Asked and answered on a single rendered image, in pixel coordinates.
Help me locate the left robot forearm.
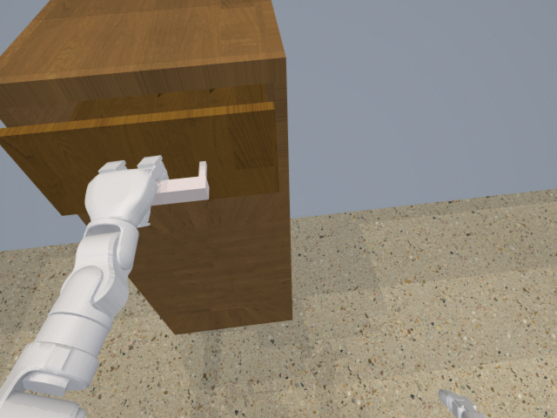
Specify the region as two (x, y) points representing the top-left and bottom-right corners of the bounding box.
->
(0, 218), (139, 408)

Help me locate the robot right hand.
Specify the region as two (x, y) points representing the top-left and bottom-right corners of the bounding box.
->
(439, 389), (487, 418)

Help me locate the robot left upper arm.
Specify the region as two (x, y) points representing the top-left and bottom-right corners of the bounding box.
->
(0, 391), (86, 418)

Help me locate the robot left hand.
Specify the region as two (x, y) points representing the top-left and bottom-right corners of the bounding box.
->
(85, 155), (169, 228)

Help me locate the cabinet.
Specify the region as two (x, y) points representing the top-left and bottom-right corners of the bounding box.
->
(0, 0), (292, 334)

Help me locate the handle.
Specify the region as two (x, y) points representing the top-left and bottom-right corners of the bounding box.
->
(151, 161), (209, 206)

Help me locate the drawer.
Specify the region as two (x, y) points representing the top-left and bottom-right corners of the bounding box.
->
(0, 84), (279, 216)

